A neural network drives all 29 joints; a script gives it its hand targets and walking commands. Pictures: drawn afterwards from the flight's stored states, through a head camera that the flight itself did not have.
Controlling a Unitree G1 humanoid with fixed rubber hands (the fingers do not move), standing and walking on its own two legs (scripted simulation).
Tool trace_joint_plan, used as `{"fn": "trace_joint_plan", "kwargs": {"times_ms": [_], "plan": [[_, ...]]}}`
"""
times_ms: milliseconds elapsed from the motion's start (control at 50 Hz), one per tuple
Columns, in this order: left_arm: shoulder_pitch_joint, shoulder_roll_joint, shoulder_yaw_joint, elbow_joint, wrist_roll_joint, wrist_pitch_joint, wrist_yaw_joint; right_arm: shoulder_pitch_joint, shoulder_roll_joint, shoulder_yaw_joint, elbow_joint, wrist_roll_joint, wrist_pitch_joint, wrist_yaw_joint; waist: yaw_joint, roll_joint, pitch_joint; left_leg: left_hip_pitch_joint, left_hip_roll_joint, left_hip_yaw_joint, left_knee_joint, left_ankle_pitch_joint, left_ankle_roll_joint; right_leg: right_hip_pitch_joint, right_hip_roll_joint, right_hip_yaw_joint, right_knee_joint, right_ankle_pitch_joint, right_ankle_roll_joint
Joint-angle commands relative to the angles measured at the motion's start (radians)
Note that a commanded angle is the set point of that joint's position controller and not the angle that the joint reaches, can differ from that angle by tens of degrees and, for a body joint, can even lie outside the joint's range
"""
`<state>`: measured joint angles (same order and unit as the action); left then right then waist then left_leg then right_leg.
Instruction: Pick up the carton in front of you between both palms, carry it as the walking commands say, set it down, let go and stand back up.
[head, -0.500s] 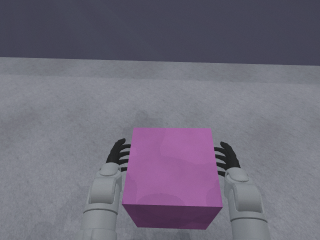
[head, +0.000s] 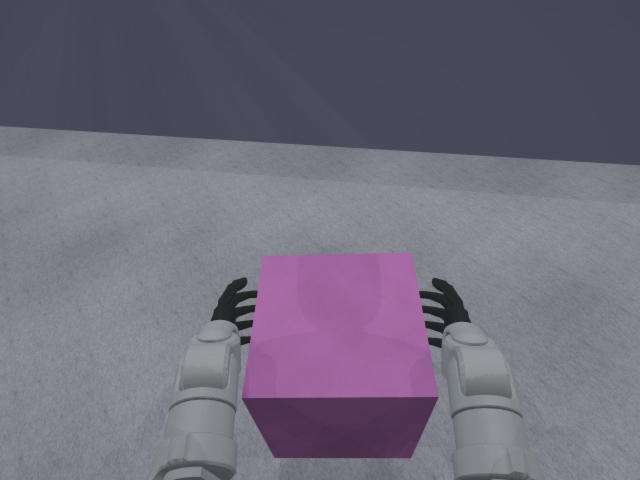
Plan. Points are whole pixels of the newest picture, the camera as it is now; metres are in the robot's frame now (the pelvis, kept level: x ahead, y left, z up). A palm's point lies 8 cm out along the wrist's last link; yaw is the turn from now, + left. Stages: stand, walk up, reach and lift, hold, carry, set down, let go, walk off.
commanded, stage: set down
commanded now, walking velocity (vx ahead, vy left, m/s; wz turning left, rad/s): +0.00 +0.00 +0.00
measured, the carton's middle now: (339, 360) +0.30 +0.00 -0.05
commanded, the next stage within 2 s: none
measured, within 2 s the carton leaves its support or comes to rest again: neither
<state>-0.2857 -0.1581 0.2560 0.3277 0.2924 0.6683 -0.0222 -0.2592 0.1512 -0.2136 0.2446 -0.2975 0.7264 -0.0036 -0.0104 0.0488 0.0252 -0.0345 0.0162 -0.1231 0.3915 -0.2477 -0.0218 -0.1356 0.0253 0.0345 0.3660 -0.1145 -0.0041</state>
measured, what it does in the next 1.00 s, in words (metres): lowers itself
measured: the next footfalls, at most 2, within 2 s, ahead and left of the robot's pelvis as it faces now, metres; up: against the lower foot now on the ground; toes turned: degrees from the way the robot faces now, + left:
none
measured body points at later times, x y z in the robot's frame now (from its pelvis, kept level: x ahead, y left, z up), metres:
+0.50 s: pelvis -0.01 +0.02 -0.03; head +0.12 -0.02 +0.40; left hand +0.36 +0.13 -0.09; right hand +0.34 -0.17 -0.09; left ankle +0.00 +0.16 -0.74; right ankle +0.06 -0.11 -0.74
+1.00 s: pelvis -0.05 +0.01 -0.17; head +0.18 -0.03 +0.22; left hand +0.40 +0.11 -0.25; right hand +0.38 -0.20 -0.25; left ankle +0.00 +0.16 -0.74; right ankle +0.06 -0.12 -0.74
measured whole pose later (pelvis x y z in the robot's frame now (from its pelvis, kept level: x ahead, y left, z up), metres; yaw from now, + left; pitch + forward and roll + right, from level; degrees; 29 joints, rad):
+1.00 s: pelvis -0.05 +0.01 -0.17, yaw +2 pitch +41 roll +3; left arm -0.73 -0.15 0.41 0.61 0.20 0.21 0.12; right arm -0.75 0.04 -0.45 0.60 -0.27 0.25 0.02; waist -0.07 0.07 -0.22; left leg -1.55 -0.12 -0.10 1.35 -0.51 -0.06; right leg -1.67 0.04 0.13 1.31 -0.35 0.05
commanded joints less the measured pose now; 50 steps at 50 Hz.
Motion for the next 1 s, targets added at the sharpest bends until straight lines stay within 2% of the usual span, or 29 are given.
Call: {"fn": "trace_joint_plan", "kwargs": {"times_ms": [0, 100, 200, 260, 320, 360, 400, 480, 580, 620, 660, 720, 800, 860, 980], "plan": [[-0.492, -0.95, -0.51, -0.021, -0.251, -0.037, -0.27, -0.502, 0.984, 0.561, -0.018, 0.28, -0.044, 0.279, 0.013, -0.074, -0.22, -0.26, -0.108, 0.062, -0.108, -0.045, 0.059, 0.314, 0.039, 0.048, -0.054, -0.076, 0.031], [-0.592, -0.924, -0.449, 0.056, -0.216, -0.054, -0.28, -0.582, 0.99, 0.484, 0.079, 0.249, -0.058, 0.277, 0.006, -0.07, -0.187, -0.297, -0.107, 0.067, -0.077, -0.107, 0.061, 0.279, 0.032, 0.054, -0.044, -0.172, 0.028], [-0.711, -0.893, -0.294, 0.229, -0.117, -0.119, -0.264, -0.679, 0.916, 0.288, 0.249, 0.144, -0.121, 0.268, -0.023, -0.056, -0.135, -0.382, -0.109, 0.058, -0.011, -0.159, 0.062, 0.183, 0.034, 0.045, 0.017, -0.22, 0.011], [-0.722, -0.855, -0.194, 0.302, -0.051, -0.17, -0.226, -0.698, 0.826, 0.172, 0.315, 0.069, -0.178, 0.247, -0.035, -0.045, -0.124, -0.454, -0.115, 0.059, 0.034, -0.14, 0.056, 0.113, 0.043, 0.029, 0.078, -0.161, 0.002], [-0.669, -0.782, -0.112, 0.328, 0.009, -0.236, -0.18, -0.663, 0.712, 0.087, 0.346, 0.003, -0.252, 0.228, -0.04, -0.039, -0.158, -0.537, -0.126, 0.069, 0.082, -0.069, 0.038, 0.022, 0.058, 0.01, 0.152, -0.022, -0.001], [-0.636, -0.743, -0.096, 0.325, 0.025, -0.298, -0.154, -0.638, 0.657, 0.067, 0.355, -0.019, -0.314, 0.221, -0.044, -0.037, -0.214, -0.59, -0.136, 0.075, 0.125, -0.002, 0.025, -0.044, 0.069, 0.0, 0.213, 0.079, 0.002], [-0.623, -0.742, -0.119, 0.322, 0.017, -0.369, -0.134, -0.634, 0.644, 0.084, 0.357, -0.014, -0.386, 0.223, -0.044, -0.031, -0.297, -0.64, -0.146, 0.078, 0.177, 0.06, 0.011, -0.103, 0.074, -0.004, 0.278, 0.155, 0.005], [-0.671, -0.818, -0.264, 0.297, -0.05, -0.51, -0.101, -0.689, 0.697, 0.21, 0.353, 0.044, -0.522, 0.239, -0.049, -0.028, -0.553, -0.73, -0.164, 0.078, 0.296, 0.18, -0.017, -0.183, 0.083, -0.011, 0.417, 0.301, 0.009], [-0.763, -0.893, -0.483, 0.192, -0.155, -0.594, -0.07, -0.759, 0.764, 0.379, 0.285, 0.132, -0.603, 0.247, -0.072, -0.055, -0.987, -0.867, -0.184, 0.09, 0.465, 0.305, -0.046, -0.223, 0.084, -0.009, 0.594, 0.495, 0.018], [-0.779, -0.894, -0.537, 0.154, -0.183, -0.592, -0.06, -0.77, 0.756, 0.411, 0.258, 0.148, -0.6, 0.245, -0.083, -0.053, -1.088, -0.908, -0.192, 0.096, 0.517, 0.305, -0.054, -0.284, 0.089, -0.018, 0.642, 0.478, 0.022], [-0.795, -0.898, -0.56, 0.141, -0.197, -0.577, -0.055, -0.777, 0.752, 0.417, 0.253, 0.152, -0.585, 0.246, -0.089, -0.04, -1.114, -0.946, -0.199, 0.104, 0.559, 0.257, -0.058, -0.385, 0.097, -0.032, 0.672, 0.394, 0.026], [-0.826, -0.9, -0.545, 0.168, -0.198, -0.54, -0.061, -0.796, 0.752, 0.395, 0.289, 0.142, -0.551, 0.255, -0.095, -0.029, -1.054, -1.044, -0.203, 0.113, 0.603, 0.102, -0.058, -0.54, 0.102, -0.049, 0.701, 0.215, 0.027], [-0.886, -0.888, -0.47, 0.237, -0.182, -0.492, -0.079, -0.845, 0.761, 0.335, 0.365, 0.125, -0.5, 0.265, -0.099, -0.029, -0.961, -1.207, -0.206, 0.129, 0.66, -0.097, -0.047, -0.682, 0.101, -0.057, 0.746, 0.013, 0.023], [-0.936, -0.867, -0.42, 0.277, -0.173, -0.477, -0.087, -0.883, 0.761, 0.299, 0.404, 0.116, -0.481, 0.258, -0.1, -0.035, -0.955, -1.309, -0.212, 0.142, 0.714, -0.148, -0.039, -0.742, 0.103, -0.056, 0.791, -0.032, 0.024], [-1.038, -0.836, -0.38, 0.321, -0.182, -0.489, -0.082, -0.967, 0.752, 0.28, 0.43, 0.13, -0.484, 0.232, -0.102, -0.045, -1.03, -1.463, -0.232, 0.164, 0.841, -0.156, -0.036, -0.817, 0.106, -0.051, 0.9, -0.017, 0.036]]}}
